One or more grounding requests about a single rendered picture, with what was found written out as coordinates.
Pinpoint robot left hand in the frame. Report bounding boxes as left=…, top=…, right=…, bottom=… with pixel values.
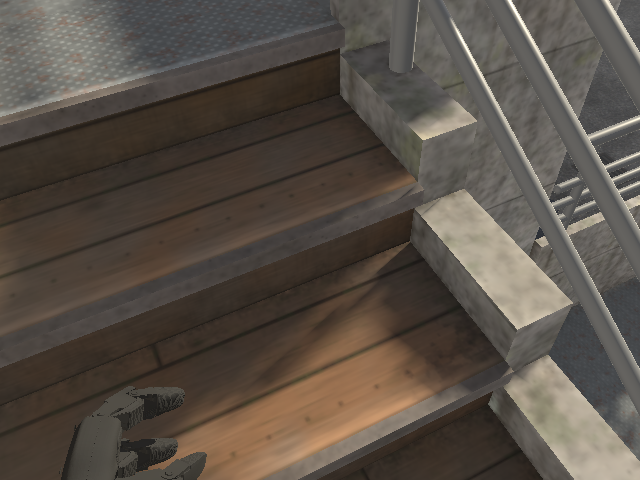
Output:
left=59, top=386, right=207, bottom=480

